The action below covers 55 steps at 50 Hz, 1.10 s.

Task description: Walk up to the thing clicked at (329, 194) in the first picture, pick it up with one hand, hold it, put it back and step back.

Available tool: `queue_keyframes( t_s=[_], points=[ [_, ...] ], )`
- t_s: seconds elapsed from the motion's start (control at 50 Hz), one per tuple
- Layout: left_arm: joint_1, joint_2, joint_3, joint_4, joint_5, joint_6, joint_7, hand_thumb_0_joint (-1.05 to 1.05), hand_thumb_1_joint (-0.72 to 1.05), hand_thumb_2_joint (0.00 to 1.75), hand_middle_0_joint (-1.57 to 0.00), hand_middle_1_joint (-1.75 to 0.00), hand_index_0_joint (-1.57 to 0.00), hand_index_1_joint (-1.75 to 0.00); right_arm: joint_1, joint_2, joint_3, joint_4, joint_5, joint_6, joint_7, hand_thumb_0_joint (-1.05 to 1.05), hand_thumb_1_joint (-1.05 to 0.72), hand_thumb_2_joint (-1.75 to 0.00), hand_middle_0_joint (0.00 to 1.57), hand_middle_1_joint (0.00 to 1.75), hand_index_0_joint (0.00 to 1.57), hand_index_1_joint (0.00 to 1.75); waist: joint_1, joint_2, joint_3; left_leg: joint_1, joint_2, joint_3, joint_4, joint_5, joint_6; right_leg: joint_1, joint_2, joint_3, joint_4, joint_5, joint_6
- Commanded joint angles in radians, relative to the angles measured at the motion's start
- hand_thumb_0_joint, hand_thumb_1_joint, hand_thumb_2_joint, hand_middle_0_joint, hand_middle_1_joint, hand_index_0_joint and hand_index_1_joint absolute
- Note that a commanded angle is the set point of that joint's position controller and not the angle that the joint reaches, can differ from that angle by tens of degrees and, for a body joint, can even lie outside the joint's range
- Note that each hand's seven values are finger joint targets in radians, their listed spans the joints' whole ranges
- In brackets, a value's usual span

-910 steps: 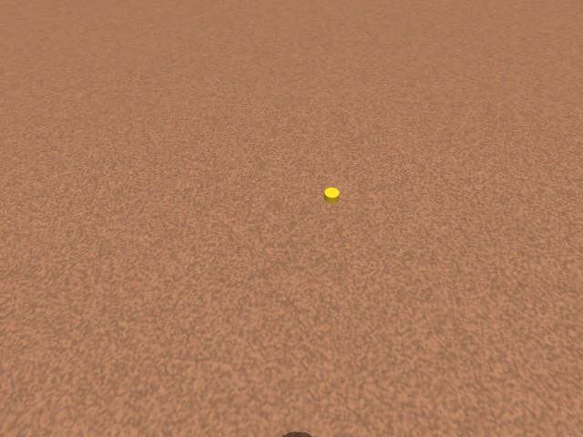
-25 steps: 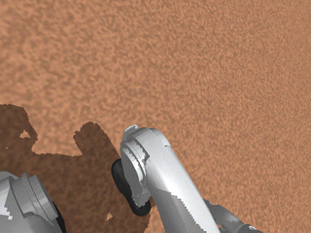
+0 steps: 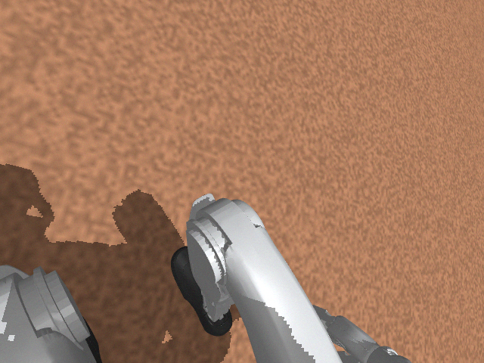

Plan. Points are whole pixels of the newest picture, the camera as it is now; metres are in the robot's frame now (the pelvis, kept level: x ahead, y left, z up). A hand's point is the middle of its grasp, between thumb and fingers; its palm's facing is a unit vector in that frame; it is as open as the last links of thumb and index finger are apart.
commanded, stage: close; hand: left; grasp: from above
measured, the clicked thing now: out of the picture +0.47 +0.34 -0.29
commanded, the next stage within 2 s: settle in 1.18 s
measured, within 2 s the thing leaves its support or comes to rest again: leaves its support in 1.56 s
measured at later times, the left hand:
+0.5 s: hand out of the picture +0.45 +0.32 -0.27, palm faces -0.43 -0.17 -0.89, open 12.0 cm
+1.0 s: hand out of the picture +0.45 +0.32 -0.27, palm faces -0.44 -0.18 -0.88, open 9.5 cm
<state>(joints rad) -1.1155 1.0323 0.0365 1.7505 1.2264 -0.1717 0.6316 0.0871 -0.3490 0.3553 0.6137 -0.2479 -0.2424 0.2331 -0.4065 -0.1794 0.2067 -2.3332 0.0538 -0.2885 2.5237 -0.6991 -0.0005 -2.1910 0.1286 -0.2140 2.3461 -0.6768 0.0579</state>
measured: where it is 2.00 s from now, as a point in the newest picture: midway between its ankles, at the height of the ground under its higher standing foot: (154, 338)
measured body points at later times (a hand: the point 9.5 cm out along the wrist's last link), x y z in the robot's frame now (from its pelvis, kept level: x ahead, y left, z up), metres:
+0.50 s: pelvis +0.00 +0.00 +0.00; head +0.29 +0.14 +0.32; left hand +0.47 +0.33 -0.21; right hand +0.06 -0.24 -0.05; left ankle +0.07 +0.13 -0.28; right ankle +0.11 -0.11 -0.28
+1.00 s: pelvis +0.00 +0.00 +0.00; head +0.29 +0.14 +0.32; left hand +0.47 +0.33 -0.22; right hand +0.06 -0.24 -0.05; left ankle +0.07 +0.13 -0.28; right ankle +0.11 -0.11 -0.28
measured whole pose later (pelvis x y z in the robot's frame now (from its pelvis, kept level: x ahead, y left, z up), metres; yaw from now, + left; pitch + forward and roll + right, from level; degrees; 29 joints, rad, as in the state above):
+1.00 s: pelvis +0.00 +0.00 +0.00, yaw +0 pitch +27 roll -16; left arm -1.09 1.04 0.05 1.74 1.20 -0.17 0.62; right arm 0.09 -0.35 0.37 0.61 -0.25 -0.24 0.23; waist -0.41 -0.18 0.22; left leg -2.33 0.05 -0.30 2.52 -0.71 -0.01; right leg -2.18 0.13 -0.22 2.34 -0.68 0.06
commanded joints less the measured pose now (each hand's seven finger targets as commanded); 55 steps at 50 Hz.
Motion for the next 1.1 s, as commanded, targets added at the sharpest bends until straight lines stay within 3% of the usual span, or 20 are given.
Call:
queue_keyframes(
  t_s=[0.0, 0.02, 0.06, 0.1, 0.18, 0.26, 0.32, 0.36, 0.38, 0.42, 0.44, 0.52, 0.54, 0.62, 0.72, 0.84, 0.88, 0.94, 1.0, 1.08],
  points=[
    [-0.257, 0.165, -0.001, -0.110, -0.017, 0.017, 0.037, 0.00, -0.45, 0.95, -0.14, -0.97, -0.13, -0.98, 0.205, -0.338, -0.099, 0.027, 0.001, -0.006, -0.004, 0.00, -0.90, -0.90, 0.20, 0.30, 0.20, 0.30, -0.068, 0.578, -0.632, 0.515, 0.037, 0.079, -0.255, 0.225, -0.003, 0.350, 0.020, -0.089, -0.202, 0.309, -0.070],
    [-0.235, 0.179, 0.008, -0.098, -0.021, 0.023, 0.035, 0.00, -0.44, 0.96, -0.15, -0.97, -0.13, -0.99, 0.199, -0.340, -0.099, 0.034, 0.002, -0.004, -0.005, 0.00, -0.90, -0.90, 0.20, 0.30, 0.20, 0.30, -0.056, 0.588, -0.644, 0.523, 0.040, 0.076, -0.257, 0.236, -0.005, 0.357, 0.022, -0.090, -0.202, 0.316, -0.070],
    [-0.216, 0.162, -0.004, -0.062, -0.026, 0.030, 0.020, 0.00, -0.41, 0.94, -0.17, -0.96, -0.15, -0.98, 0.210, -0.340, -0.099, 0.035, 0.001, -0.005, -0.001, 0.00, -0.90, -0.90, 0.20, 0.30, 0.20, 0.30, -0.072, 0.591, -0.600, 0.512, 0.039, 0.069, -0.270, 0.210, -0.008, 0.346, 0.018, -0.092, -0.198, 0.288, -0.074],
    [-0.207, 0.187, 0.010, -0.081, -0.030, 0.029, 0.015, 0.00, -0.37, 0.92, -0.19, -0.97, -0.18, -0.98, 0.197, -0.341, -0.096, 0.020, 0.007, 0.000, -0.005, 0.00, -0.90, -0.90, 0.20, 0.30, 0.20, 0.30, -0.053, 0.575, -0.619, 0.499, 0.038, 0.071, -0.273, 0.190, -0.005, 0.349, 0.019, -0.093, -0.205, 0.270, -0.075],
    [-0.239, 0.192, 0.007, -0.161, -0.036, 0.014, 0.013, 0.00, -0.33, 0.86, -0.20, -0.96, -0.21, -0.95, 0.182, -0.333, -0.090, 0.011, 0.008, 0.001, -0.004, 0.00, -0.90, -0.90, 0.20, 0.30, 0.20, 0.30, -0.038, 0.607, -0.660, 0.530, 0.039, 0.082, -0.249, 0.261, -0.005, 0.378, 0.023, -0.087, -0.193, 0.332, -0.072],
    [-0.183, 0.165, 0.002, -0.075, -0.046, 0.006, 0.012, 0.00, -0.26, 0.88, -0.25, -0.96, -0.25, -0.95, 0.186, -0.332, -0.081, 0.022, 0.004, 0.001, -0.001, 0.00, -0.89, -0.90, 0.20, 0.30, 0.20, 0.30, -0.066, 0.541, -0.619, 0.478, 0.040, 0.091, -0.231, 0.239, 0.006, 0.392, 0.028, -0.086, -0.217, 0.327, -0.064],
    [-0.227, 0.214, 0.026, -0.109, -0.044, -0.015, 0.026, 0.00, -0.22, 0.84, -0.27, -0.96, -0.29, -0.94, 0.203, -0.342, -0.081, 0.022, 0.004, 0.002, -0.006, 0.00, -0.90, -0.90, 0.20, 0.30, 0.20, 0.30, -0.056, 0.540, -0.612, 0.457, 0.038, 0.092, -0.233, 0.191, 0.009, 0.385, 0.025, -0.079, -0.229, 0.283, -0.066],
    [-0.226, 0.187, 0.007, -0.141, -0.042, -0.026, 0.026, 0.00, -0.18, 0.84, -0.29, -0.95, -0.31, -0.93, 0.184, -0.332, -0.082, 0.010, -0.001, 0.000, -0.006, 0.00, -0.90, -0.90, 0.20, 0.30, 0.20, 0.30, -0.048, 0.563, -0.624, 0.472, 0.038, 0.093, -0.237, 0.198, 0.004, 0.395, 0.029, -0.076, -0.218, 0.289, -0.069],
    [-0.191, 0.197, 0.030, -0.088, -0.037, -0.023, 0.033, 0.00, -0.17, 0.83, -0.30, -0.96, -0.32, -0.93, 0.199, -0.335, -0.078, 0.031, -0.006, 0.003, -0.007, 0.00, -0.90, -0.90, 0.20, 0.30, 0.20, 0.30, -0.049, 0.558, -0.630, 0.484, 0.039, 0.084, -0.249, 0.195, 0.001, 0.396, 0.027, -0.092, -0.217, 0.282, -0.070],
    [-0.220, 0.197, 0.017, -0.127, -0.029, -0.026, 0.027, 0.00, -0.13, 0.80, -0.32, -0.94, -0.35, -0.91, 0.193, -0.342, -0.084, 0.016, -0.004, -0.001, -0.004, 0.00, -0.90, -0.90, 0.20, 0.30, 0.20, 0.30, -0.053, 0.574, -0.627, 0.497, 0.038, 0.078, -0.250, 0.208, -0.002, 0.373, 0.024, -0.096, -0.202, 0.289, -0.071],
    [-0.192, 0.191, 0.013, -0.062, -0.022, -0.016, 0.027, 0.00, -0.11, 0.79, -0.32, -0.94, -0.35, -0.91, 0.195, -0.332, -0.077, 0.029, -0.003, 0.000, -0.005, 0.00, -0.89, -0.90, 0.20, 0.30, 0.20, 0.30, -0.059, 0.556, -0.606, 0.481, 0.039, 0.076, -0.248, 0.186, 0.000, 0.360, 0.022, -0.096, -0.203, 0.272, -0.070],
    [-0.241, 0.193, 0.003, -0.129, -0.023, -0.015, 0.030, 0.00, -0.04, 0.75, -0.37, -0.93, -0.41, -0.89, 0.188, -0.346, -0.087, 0.005, -0.005, 0.005, -0.010, 0.00, -0.90, -0.90, 0.20, 0.30, 0.20, 0.30, -0.063, 0.566, -0.608, 0.486, 0.039, 0.079, -0.256, 0.184, 0.000, 0.371, 0.027, -0.086, -0.215, 0.275, -0.070],
    [-0.219, 0.212, 0.028, -0.112, -0.029, -0.010, 0.034, 0.00, -0.04, 0.76, -0.37, -0.94, -0.41, -0.89, 0.200, -0.343, -0.087, 0.031, -0.001, 0.005, -0.010, 0.00, -0.90, -0.90, 0.20, 0.30, 0.20, 0.30, -0.045, 0.565, -0.632, 0.498, 0.041, 0.071, -0.258, 0.200, -0.003, 0.371, 0.022, -0.094, -0.208, 0.285, -0.071],
    [-0.203, 0.170, 0.006, -0.073, -0.027, -0.003, 0.031, 0.00, 0.04, 0.74, -0.42, -0.92, -0.47, -0.87, 0.192, -0.331, -0.079, 0.025, -0.006, 0.007, -0.009, 0.00, -0.90, -0.90, 0.20, 0.30, 0.20, 0.30, -0.063, 0.559, -0.605, 0.478, 0.042, 0.067, -0.257, 0.189, -0.003, 0.352, 0.025, -0.101, -0.205, 0.275, -0.070],
    [-0.209, 0.195, 0.010, -0.088, -0.030, 0.001, 0.030, 0.00, 0.13, 0.69, -0.47, -0.92, -0.53, -0.86, 0.187, -0.335, -0.082, 0.024, -0.001, 0.004, -0.009, 0.00, -0.90, -0.90, 0.20, 0.30, 0.20, 0.30, -0.057, 0.567, -0.594, 0.485, 0.040, 0.080, -0.249, 0.199, -0.002, 0.363, 0.023, -0.088, -0.208, 0.289, -0.069],
    [-0.210, 0.188, 0.015, -0.132, -0.033, 0.001, 0.029, 0.00, 0.23, 0.70, -0.55, -0.91, -0.61, -0.85, 0.188, -0.329, -0.078, 0.027, -0.004, 0.001, -0.005, 0.00, -0.90, -0.90, 0.20, 0.30, 0.20, 0.30, -0.046, 0.601, -0.659, 0.521, 0.042, 0.076, -0.244, 0.254, -0.005, 0.384, 0.024, -0.098, -0.200, 0.327, -0.067],
    [-0.196, 0.184, 0.005, -0.083, -0.030, 0.006, 0.026, 0.00, 0.27, 0.68, -0.58, -0.90, -0.65, -0.84, 0.195, -0.334, -0.076, 0.019, -0.004, 0.001, -0.003, 0.00, -0.90, -0.90, 0.20, 0.30, 0.20, 0.30, -0.066, 0.555, -0.605, 0.479, 0.039, 0.079, -0.244, 0.217, 0.002, 0.379, 0.025, -0.094, -0.213, 0.307, -0.066],
    [-0.221, 0.219, 0.026, -0.121, -0.033, 0.000, 0.029, 0.00, 0.32, 0.67, -0.62, -0.88, -0.69, -0.82, 0.203, -0.346, -0.084, 0.026, -0.001, 0.002, -0.006, 0.00, -0.90, -0.90, 0.20, 0.30, 0.20, 0.30, -0.054, 0.586, -0.613, 0.495, 0.041, 0.075, -0.256, 0.215, -0.004, 0.368, 0.022, -0.093, -0.206, 0.295, -0.071],
    [-0.182, 0.175, 0.007, -0.084, -0.033, 0.004, 0.021, 0.00, 0.38, 0.69, -0.67, -0.88, -0.73, -0.82, 0.197, -0.332, -0.075, 0.022, -0.005, 0.001, -0.003, 0.00, -0.90, -0.90, 0.20, 0.30, 0.20, 0.30, -0.064, 0.551, -0.601, 0.480, 0.039, 0.082, -0.243, 0.210, 0.001, 0.379, 0.028, -0.090, -0.215, 0.301, -0.065],
    [-0.187, 0.202, 0.018, -0.094, -0.037, -0.001, 0.023, 0.00, 0.47, 0.70, -0.74, -0.88, -0.80, -0.82, 0.195, -0.342, -0.082, 0.019, -0.008, 0.006, -0.009, 0.00, -0.90, -0.90, 0.20, 0.30, 0.20, 0.30, -0.058, 0.550, -0.598, 0.462, 0.039, 0.081, -0.255, 0.169, 0.002, 0.382, 0.027, -0.085, -0.221, 0.263, -0.069]
  ],
)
